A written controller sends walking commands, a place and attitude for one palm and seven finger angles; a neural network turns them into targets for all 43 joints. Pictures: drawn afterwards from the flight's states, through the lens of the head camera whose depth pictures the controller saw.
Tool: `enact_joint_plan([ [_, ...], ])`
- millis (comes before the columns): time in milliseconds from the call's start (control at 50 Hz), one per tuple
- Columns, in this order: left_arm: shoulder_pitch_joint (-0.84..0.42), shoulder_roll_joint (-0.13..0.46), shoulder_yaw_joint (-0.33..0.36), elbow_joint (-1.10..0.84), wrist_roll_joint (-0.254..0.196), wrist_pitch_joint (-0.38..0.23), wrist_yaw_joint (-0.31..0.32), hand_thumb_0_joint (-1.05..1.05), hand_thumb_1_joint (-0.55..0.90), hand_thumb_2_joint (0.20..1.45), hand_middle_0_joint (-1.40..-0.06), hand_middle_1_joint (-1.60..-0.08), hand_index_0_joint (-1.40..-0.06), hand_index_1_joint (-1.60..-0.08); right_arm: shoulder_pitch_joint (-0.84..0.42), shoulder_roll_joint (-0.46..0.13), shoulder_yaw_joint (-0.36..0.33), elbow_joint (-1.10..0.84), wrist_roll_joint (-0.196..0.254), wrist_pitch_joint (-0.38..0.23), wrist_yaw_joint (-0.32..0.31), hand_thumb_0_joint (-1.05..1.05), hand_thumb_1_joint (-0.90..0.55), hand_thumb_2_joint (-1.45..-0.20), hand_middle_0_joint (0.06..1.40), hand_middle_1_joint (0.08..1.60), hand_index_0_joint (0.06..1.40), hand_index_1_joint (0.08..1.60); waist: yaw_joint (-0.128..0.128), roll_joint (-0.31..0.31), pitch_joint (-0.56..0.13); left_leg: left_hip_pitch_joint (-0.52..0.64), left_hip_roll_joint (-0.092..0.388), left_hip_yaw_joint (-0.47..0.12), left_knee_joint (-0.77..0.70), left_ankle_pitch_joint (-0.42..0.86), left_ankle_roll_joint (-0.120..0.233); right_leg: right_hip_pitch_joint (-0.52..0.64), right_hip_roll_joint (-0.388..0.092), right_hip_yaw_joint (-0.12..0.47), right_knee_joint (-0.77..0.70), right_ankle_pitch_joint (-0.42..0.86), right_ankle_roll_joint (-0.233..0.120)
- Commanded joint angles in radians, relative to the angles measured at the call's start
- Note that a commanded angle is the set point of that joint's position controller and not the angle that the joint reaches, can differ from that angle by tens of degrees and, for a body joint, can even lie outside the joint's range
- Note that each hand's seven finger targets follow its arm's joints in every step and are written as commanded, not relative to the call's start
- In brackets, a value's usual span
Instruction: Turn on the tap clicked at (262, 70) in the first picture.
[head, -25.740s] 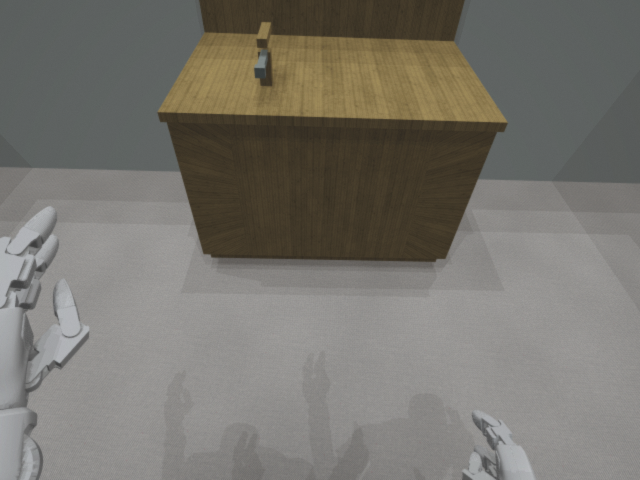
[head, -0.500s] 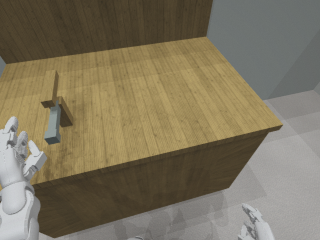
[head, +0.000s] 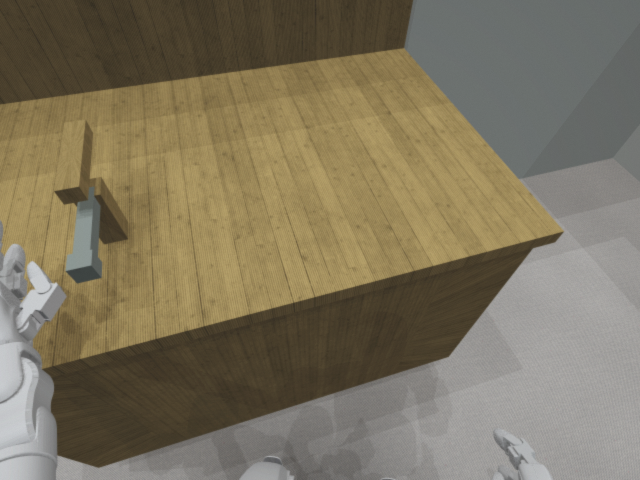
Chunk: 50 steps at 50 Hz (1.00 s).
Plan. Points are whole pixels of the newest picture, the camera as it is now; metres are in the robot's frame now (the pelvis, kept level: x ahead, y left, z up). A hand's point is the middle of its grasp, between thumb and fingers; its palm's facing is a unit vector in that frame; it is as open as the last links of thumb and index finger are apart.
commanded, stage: reach beside the lever's end, fingers flat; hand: left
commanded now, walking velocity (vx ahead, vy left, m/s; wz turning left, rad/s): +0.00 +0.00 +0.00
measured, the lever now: (84, 266) +0.34 +0.31 +0.07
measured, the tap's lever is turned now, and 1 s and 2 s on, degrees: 0 5 29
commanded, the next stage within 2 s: push the lever round in 0.26 s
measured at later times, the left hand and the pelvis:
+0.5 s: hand (60, 291) +0.30 +0.33 +0.07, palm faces +0.56 -0.82 -0.09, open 7.8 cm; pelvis +0.00 +0.01 +0.00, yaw +0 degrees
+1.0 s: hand (90, 290) +0.31 +0.29 +0.07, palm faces +0.56 -0.82 -0.08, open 7.7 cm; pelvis +0.00 +0.00 +0.00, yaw +0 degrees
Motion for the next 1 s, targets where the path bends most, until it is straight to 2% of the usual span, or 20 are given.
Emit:
enact_joint_plan([
  [0, -0.139, 0.228, 0.046, -0.247, -0.004, -0.074, 0.021, 0.000, 0.900, 0.900, -0.150, -0.150, -0.150, -0.150, -0.032, -0.141, -0.056, -0.139, 0.004, -0.045, -0.004, 0.000, -0.900, -0.900, 0.200, 0.300, 0.200, 0.300, 0.009, 0.042, -0.259, 0.178, -0.021, -0.003, -0.131, 0.179, 0.033, 0.098, 0.011, 0.025, -0.118, 0.217, -0.001],
  [40, -0.131, 0.266, 0.083, -0.249, 0.007, -0.075, 0.043, 0.000, 0.900, 0.900, -0.150, -0.150, -0.150, -0.150, -0.034, -0.142, -0.055, -0.136, 0.003, -0.040, -0.006, 0.000, -0.900, -0.900, 0.200, 0.300, 0.200, 0.300, 0.019, 0.046, -0.242, 0.162, -0.017, -0.011, -0.139, 0.174, 0.030, 0.094, 0.012, 0.022, -0.113, 0.200, -0.004],
  [60, -0.156, 0.232, 0.048, -0.275, 0.010, -0.080, 0.050, 0.000, 0.900, 0.900, -0.150, -0.150, -0.150, -0.150, -0.039, -0.137, -0.053, -0.140, 0.002, -0.040, -0.004, 0.000, -0.900, -0.900, 0.200, 0.300, 0.200, 0.300, 0.008, 0.072, -0.241, 0.174, -0.018, -0.011, -0.140, 0.166, 0.028, 0.084, 0.011, 0.020, -0.111, 0.190, -0.004],
  [120, -0.177, 0.238, 0.049, -0.280, 0.016, -0.087, 0.065, 0.000, 0.900, 0.900, -0.150, -0.150, -0.150, -0.150, -0.041, -0.138, -0.053, -0.137, -0.003, -0.039, -0.006, 0.000, -0.900, -0.900, 0.200, 0.300, 0.200, 0.300, -0.001, 0.051, -0.241, 0.164, -0.018, -0.008, -0.137, 0.140, 0.030, 0.078, 0.012, 0.024, -0.112, 0.173, -0.003],
  [140, -0.176, 0.264, 0.075, -0.293, 0.022, -0.091, 0.069, 0.000, 0.900, 0.900, -0.150, -0.150, -0.150, -0.150, -0.044, -0.138, -0.055, -0.135, -0.002, -0.038, -0.008, 0.000, -0.900, -0.900, 0.200, 0.300, 0.200, 0.300, 0.008, 0.060, -0.250, 0.167, -0.016, -0.009, -0.135, 0.154, 0.031, 0.084, 0.012, 0.026, -0.109, 0.180, -0.005],
  [180, -0.192, 0.234, 0.036, -0.305, 0.027, -0.093, 0.065, 0.000, 0.900, 0.900, -0.150, -0.150, -0.150, -0.150, -0.047, -0.134, -0.052, -0.137, -0.002, -0.038, -0.008, 0.000, -0.900, -0.900, 0.200, 0.300, 0.200, 0.300, -0.002, 0.097, -0.260, 0.183, -0.017, -0.009, -0.135, 0.154, 0.026, 0.074, 0.012, 0.026, -0.105, 0.174, -0.007],
  [300, -0.171, 0.205, 0.016, -0.250, 0.013, -0.060, 0.049, 0.000, 0.900, 0.900, -0.150, -0.150, -0.150, -0.150, -0.050, -0.136, -0.047, -0.139, 0.003, -0.035, -0.013, 0.000, -0.900, -0.900, 0.200, 0.300, 0.200, 0.300, -0.005, 0.044, -0.226, 0.166, -0.015, -0.014, -0.145, 0.127, 0.027, 0.067, 0.013, 0.021, -0.117, 0.158, -0.005],
  [340, -0.178, 0.240, 0.052, -0.238, 0.015, -0.053, 0.051, 0.000, 0.900, 0.900, -0.150, -0.150, -0.150, -0.150, -0.048, -0.139, -0.047, -0.134, 0.004, -0.033, -0.018, 0.000, -0.900, -0.900, 0.200, 0.300, 0.200, 0.300, 0.004, 0.058, -0.230, 0.160, -0.018, -0.008, -0.139, 0.132, 0.030, 0.075, 0.011, 0.028, -0.120, 0.165, -0.005],
  [440, -0.159, 0.216, 0.027, -0.300, 0.025, -0.068, 0.054, 0.000, 0.900, 0.900, -0.150, -0.150, -0.150, -0.150, -0.044, -0.134, -0.052, -0.147, -0.001, -0.034, -0.009, 0.000, -0.900, -0.900, 0.200, 0.300, 0.200, 0.300, 0.012, 0.081, -0.280, 0.202, -0.015, -0.012, -0.128, 0.209, 0.024, 0.091, 0.013, 0.022, -0.104, 0.214, -0.009],
  [480, -0.167, 0.179, -0.007, -0.297, 0.022, -0.070, 0.058, 0.000, 0.900, 0.900, -0.150, -0.150, -0.150, -0.150, -0.045, -0.132, -0.051, -0.143, 0.000, -0.034, -0.004, 0.000, -0.900, -0.900, 0.200, 0.300, 0.200, 0.300, -0.005, 0.067, -0.258, 0.199, -0.014, -0.014, -0.128, 0.194, 0.021, 0.075, 0.014, 0.018, -0.106, 0.206, -0.007],
  [520, -0.177, 0.195, 0.009, -0.278, 0.020, -0.069, 0.064, 0.000, 0.900, 0.900, -0.150, -0.150, -0.150, -0.150, -0.047, -0.134, -0.051, -0.141, 0.000, -0.031, -0.007, 0.000, -0.900, -0.900, 0.200, 0.300, 0.200, 0.300, -0.003, 0.040, -0.242, 0.176, -0.014, -0.017, -0.132, 0.164, 0.021, 0.072, 0.014, 0.018, -0.108, 0.186, -0.007],
  [560, -0.195, 0.170, -0.021, -0.314, 0.029, -0.069, 0.071, 0.000, 0.900, 0.900, -0.150, -0.150, -0.150, -0.150, -0.054, -0.129, -0.051, -0.145, 0.002, -0.032, -0.007, 0.000, -0.900, -0.900, 0.200, 0.300, 0.200, 0.300, -0.007, 0.084, -0.257, 0.198, -0.015, -0.012, -0.132, 0.172, 0.020, 0.071, 0.010, 0.021, -0.107, 0.188, -0.007],
  [640, -0.179, 0.184, -0.012, -0.336, 0.047, -0.070, 0.100, 0.000, 0.900, 0.900, -0.150, -0.150, -0.150, -0.150, -0.056, -0.130, -0.052, -0.143, -0.002, -0.032, -0.006, 0.000, -0.900, -0.900, 0.200, 0.300, 0.200, 0.300, 0.003, 0.073, -0.265, 0.201, -0.012, -0.018, -0.133, 0.190, 0.017, 0.082, 0.011, 0.020, -0.102, 0.194, -0.010],
  [660, -0.171, 0.151, -0.039, -0.350, 0.048, -0.072, 0.105, 0.000, 0.900, 0.900, -0.150, -0.150, -0.150, -0.150, -0.059, -0.124, -0.053, -0.148, -0.003, -0.032, -0.004, 0.000, -0.900, -0.900, 0.200, 0.300, 0.200, 0.300, -0.001, 0.087, -0.272, 0.213, -0.014, -0.013, -0.130, 0.197, 0.016, 0.082, 0.011, 0.020, -0.103, 0.201, -0.010],
  [740, -0.122, 0.178, 0.000, -0.323, 0.049, -0.062, 0.123, 0.000, 0.900, 0.900, -0.150, -0.150, -0.150, -0.150, -0.059, -0.127, -0.054, -0.146, -0.004, -0.022, -0.001, 0.000, -0.900, -0.900, 0.200, 0.300, 0.200, 0.300, 0.008, 0.023, -0.257, 0.181, -0.013, -0.008, -0.129, 0.202, 0.019, 0.103, 0.012, 0.019, -0.105, 0.221, -0.007],
  [780, -0.142, 0.143, -0.036, -0.340, 0.049, -0.067, 0.123, 0.000, 0.900, 0.900, -0.150, -0.150, -0.150, -0.150, -0.068, -0.119, -0.053, -0.152, -0.001, -0.021, 0.000, 0.000, -0.900, -0.900, 0.200, 0.300, 0.200, 0.300, 0.004, 0.059, -0.249, 0.182, -0.015, -0.002, -0.131, 0.179, 0.019, 0.093, 0.010, 0.023, -0.108, 0.203, -0.007],
  [840, -0.156, 0.144, -0.043, -0.344, 0.058, -0.070, 0.132, 0.000, 0.900, 0.900, -0.150, -0.150, -0.150, -0.150, -0.070, -0.123, -0.050, -0.149, -0.004, -0.023, -0.002, 0.000, -0.900, -0.900, 0.200, 0.300, 0.200, 0.300, -0.001, 0.056, -0.242, 0.181, -0.014, -0.006, -0.132, 0.165, 0.021, 0.085, 0.011, 0.025, -0.111, 0.188, -0.008],
  [880, -0.171, 0.105, -0.081, -0.339, 0.060, -0.069, 0.133, 0.000, 0.900, 0.900, -0.150, -0.150, -0.150, -0.150, -0.068, -0.119, -0.051, -0.148, -0.003, -0.025, 0.000, 0.000, -0.900, -0.900, 0.200, 0.300, 0.200, 0.300, -0.008, 0.059, -0.244, 0.190, -0.014, -0.006, -0.130, 0.154, 0.020, 0.078, 0.010, 0.023, -0.110, 0.183, -0.008],
  [940, -0.157, 0.161, -0.028, -0.329, 0.063, -0.070, 0.142, 0.000, 0.900, 0.900, -0.150, -0.150, -0.150, -0.150, -0.067, -0.123, -0.053, -0.145, -0.004, -0.020, -0.003, 0.000, -0.900, -0.900, 0.200, 0.300, 0.200, 0.300, 0.006, 0.040, -0.256, 0.173, -0.017, -0.001, -0.129, 0.161, 0.024, 0.106, 0.009, 0.029, -0.114, 0.199, -0.009],
  [980, -0.180, 0.107, -0.084, -0.345, 0.061, -0.073, 0.140, 0.000, 0.900, 0.900, -0.150, -0.150, -0.150, -0.150, -0.071, -0.118, -0.052, -0.148, -0.003, -0.023, 0.000, 0.000, -0.900, -0.900, 0.200, 0.300, 0.200, 0.300, -0.008, 0.043, -0.262, 0.188, -0.018, 0.001, -0.126, 0.157, 0.023, 0.097, 0.009, 0.029, -0.113, 0.200, -0.007],
])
